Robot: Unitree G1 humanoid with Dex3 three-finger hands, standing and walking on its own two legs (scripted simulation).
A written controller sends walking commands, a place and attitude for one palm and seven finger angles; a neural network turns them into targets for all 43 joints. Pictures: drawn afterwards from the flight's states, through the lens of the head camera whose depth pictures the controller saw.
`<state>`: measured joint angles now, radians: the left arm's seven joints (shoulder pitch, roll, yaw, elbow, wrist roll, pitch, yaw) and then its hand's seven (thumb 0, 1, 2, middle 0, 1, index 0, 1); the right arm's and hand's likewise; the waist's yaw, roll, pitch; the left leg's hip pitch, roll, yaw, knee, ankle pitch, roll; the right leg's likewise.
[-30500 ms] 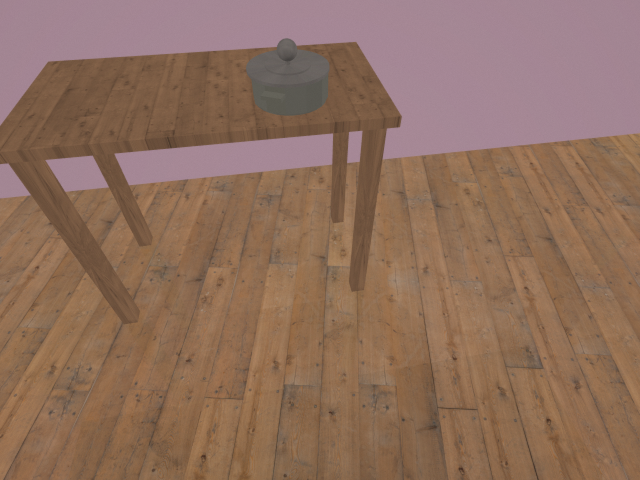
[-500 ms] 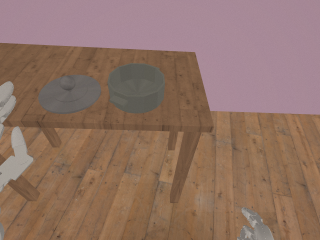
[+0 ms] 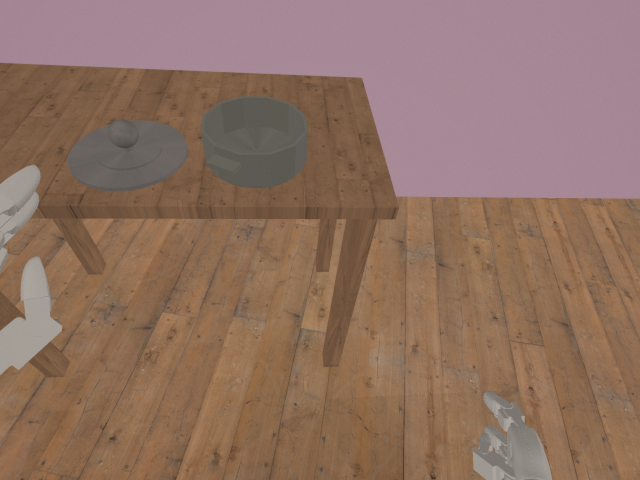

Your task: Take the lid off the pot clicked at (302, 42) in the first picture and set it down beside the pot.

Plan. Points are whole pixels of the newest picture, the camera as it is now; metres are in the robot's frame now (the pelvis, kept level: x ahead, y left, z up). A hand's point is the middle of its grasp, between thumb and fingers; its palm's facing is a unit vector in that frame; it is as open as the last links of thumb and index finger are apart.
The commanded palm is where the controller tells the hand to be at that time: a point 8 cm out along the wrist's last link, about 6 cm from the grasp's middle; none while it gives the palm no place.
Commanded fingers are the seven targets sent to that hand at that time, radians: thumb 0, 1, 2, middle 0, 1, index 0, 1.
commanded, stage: stop stepping back and stand still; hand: left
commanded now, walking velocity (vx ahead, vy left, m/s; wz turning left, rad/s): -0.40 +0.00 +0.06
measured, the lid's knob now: (123, 133) +0.65 +0.39 +0.05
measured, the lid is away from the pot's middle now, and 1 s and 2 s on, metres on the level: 0.24 0.24 0.24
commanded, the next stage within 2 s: let the arm hang, fingers relaxed in 1.90 s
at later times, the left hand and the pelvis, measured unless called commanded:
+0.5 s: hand out of the picture +0.01 +0.23 +0.23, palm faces +0.51 -0.81 -0.30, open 7.4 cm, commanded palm -0.05 +0.27 +0.21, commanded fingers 0.00 0.90 0.90 -0.20 -0.30 -0.20 -0.30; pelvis -0.18 -0.02 +0.00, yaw +0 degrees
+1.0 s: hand out of the picture -0.02 +0.23 +0.11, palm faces +0.45 -0.77 -0.45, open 7.4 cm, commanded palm none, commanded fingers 0.00 0.90 0.90 -0.20 -0.30 -0.20 -0.30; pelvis -0.21 -0.05 +0.00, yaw +9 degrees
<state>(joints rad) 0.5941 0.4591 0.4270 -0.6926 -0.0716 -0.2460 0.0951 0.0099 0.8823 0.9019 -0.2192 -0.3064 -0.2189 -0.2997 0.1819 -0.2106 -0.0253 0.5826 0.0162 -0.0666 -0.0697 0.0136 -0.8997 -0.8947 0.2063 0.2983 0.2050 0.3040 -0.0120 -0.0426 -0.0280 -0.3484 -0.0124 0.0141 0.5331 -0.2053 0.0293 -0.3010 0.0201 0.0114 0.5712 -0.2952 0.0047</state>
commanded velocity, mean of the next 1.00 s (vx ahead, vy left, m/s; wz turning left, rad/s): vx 0.19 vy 0.04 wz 0.00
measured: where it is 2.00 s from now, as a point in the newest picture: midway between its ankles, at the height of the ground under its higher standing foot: outside the picture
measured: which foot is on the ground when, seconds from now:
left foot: down 0.00-0.26, up 0.28-0.52, down 0.54-0.78, up 0.80-1.00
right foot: up 0.00-0.24, down 0.26-0.54, up 0.56-0.76, down 0.78-1.00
